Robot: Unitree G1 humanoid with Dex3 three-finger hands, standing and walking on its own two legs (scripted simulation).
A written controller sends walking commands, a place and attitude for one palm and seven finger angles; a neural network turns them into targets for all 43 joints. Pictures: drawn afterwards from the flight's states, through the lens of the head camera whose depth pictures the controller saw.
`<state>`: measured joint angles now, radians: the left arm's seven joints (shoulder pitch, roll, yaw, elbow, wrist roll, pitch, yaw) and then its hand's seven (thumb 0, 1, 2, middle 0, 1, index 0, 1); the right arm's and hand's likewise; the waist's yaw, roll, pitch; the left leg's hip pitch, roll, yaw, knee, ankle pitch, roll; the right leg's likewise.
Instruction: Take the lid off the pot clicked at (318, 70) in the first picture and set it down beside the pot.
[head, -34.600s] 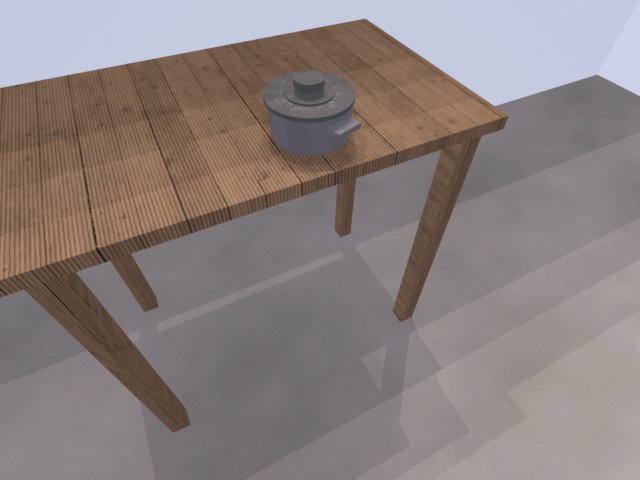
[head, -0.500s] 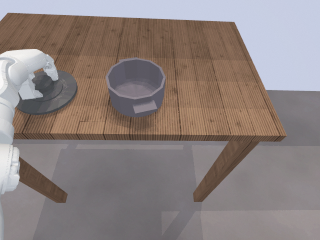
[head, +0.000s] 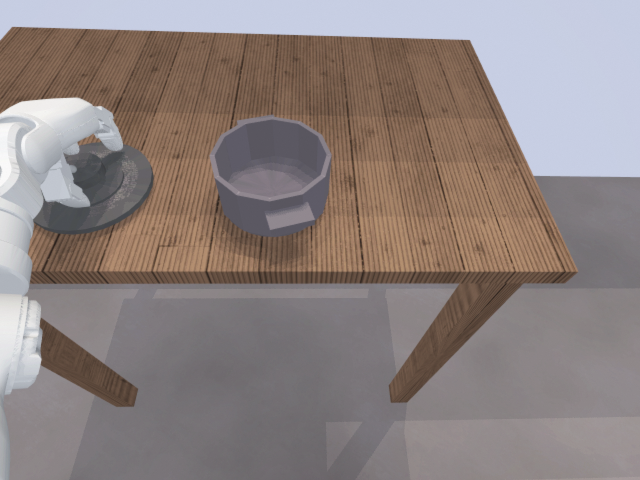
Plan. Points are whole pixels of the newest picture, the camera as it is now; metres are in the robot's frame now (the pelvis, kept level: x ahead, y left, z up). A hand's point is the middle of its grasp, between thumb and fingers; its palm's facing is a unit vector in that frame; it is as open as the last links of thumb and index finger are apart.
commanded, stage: raise the empty hand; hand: left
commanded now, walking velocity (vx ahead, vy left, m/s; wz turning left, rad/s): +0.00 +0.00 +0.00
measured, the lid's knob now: (81, 171) +0.48 +0.29 +0.10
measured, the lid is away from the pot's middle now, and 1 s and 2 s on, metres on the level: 0.24 0.24 0.24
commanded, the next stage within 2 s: draw the hand back to the body in 1.34 s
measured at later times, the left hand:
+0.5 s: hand (31, 144) +0.45 +0.30 +0.18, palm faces -0.31 -0.08 -0.95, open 11.0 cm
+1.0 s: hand out of the picture +0.46 +0.31 +0.22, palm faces -0.26 -0.08 -0.96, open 11.0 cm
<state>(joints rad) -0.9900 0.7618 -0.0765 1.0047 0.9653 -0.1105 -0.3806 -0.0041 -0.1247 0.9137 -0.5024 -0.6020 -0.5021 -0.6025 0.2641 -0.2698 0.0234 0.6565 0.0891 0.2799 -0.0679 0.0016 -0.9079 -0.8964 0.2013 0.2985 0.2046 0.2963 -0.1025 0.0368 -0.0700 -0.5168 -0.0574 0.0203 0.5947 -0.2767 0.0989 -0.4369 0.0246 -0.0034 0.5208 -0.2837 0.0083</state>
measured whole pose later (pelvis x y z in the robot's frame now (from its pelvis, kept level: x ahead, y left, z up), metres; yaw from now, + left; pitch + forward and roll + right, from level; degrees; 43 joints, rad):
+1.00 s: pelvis -0.01 +0.01 +0.01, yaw +1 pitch +9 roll -2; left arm -1.20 0.82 -0.14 1.01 0.97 0.02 -0.50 0.00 -0.14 0.92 -0.51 -0.58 -0.51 -0.58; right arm 0.26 -0.28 0.03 0.67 0.10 0.25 -0.05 0.00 -0.91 -0.90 0.20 0.30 0.20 0.30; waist -0.10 0.03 -0.06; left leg -0.44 -0.07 0.01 0.52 -0.24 0.11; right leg -0.36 0.01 -0.01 0.45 -0.25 0.01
